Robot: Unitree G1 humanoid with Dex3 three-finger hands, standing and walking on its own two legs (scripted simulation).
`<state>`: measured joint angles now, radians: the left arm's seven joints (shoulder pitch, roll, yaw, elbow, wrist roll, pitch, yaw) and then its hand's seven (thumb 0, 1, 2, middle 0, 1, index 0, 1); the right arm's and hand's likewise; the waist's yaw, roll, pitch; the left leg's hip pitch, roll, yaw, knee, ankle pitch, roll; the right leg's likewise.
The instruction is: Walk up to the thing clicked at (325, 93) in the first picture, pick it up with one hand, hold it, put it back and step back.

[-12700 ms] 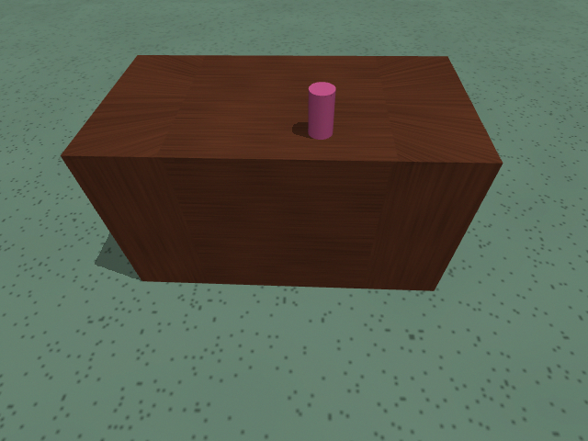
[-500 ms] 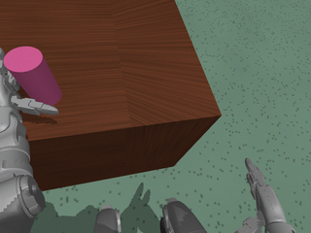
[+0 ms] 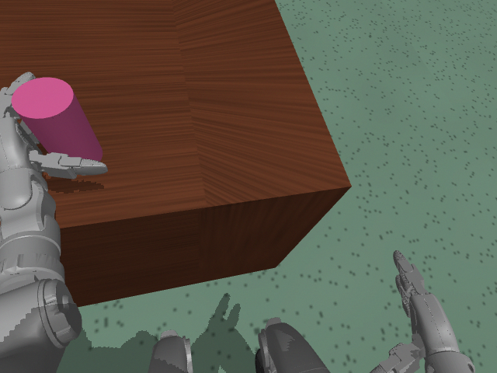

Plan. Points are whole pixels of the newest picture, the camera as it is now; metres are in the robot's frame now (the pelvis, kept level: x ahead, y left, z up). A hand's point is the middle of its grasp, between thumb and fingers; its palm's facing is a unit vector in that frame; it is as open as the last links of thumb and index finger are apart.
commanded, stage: close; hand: left
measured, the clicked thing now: (64, 130) +0.51 +0.23 +0.05
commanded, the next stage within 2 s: settle in 0.46 s
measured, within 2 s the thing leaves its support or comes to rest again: leaves its support in 0.70 s
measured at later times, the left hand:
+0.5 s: hand (68, 135) +0.50 +0.22 +0.04, palm faces +0.20 -0.98 -0.01, open 9.9 cm
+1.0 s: hand (51, 120) +0.50 +0.23 +0.08, palm faces +0.21 -0.98 -0.02, open 10.3 cm
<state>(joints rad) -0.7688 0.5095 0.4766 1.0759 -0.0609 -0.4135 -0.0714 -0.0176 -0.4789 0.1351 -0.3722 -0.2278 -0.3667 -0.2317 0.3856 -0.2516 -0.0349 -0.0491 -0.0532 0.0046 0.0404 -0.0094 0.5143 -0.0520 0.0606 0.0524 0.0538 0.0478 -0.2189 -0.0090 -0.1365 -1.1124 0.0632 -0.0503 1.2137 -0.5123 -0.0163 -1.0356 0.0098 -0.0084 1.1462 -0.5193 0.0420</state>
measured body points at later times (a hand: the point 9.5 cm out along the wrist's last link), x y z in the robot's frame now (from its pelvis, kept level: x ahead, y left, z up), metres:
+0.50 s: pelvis +0.00 +0.00 +0.00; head +0.13 +0.04 +0.43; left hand +0.49 +0.27 +0.04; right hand +0.16 -0.26 +0.00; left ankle +0.03 +0.12 -0.64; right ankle +0.01 -0.15 -0.64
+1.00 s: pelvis +0.00 +0.00 +0.01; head +0.12 +0.03 +0.45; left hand +0.48 +0.28 +0.08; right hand +0.16 -0.26 +0.01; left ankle +0.03 +0.12 -0.64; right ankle +0.01 -0.15 -0.64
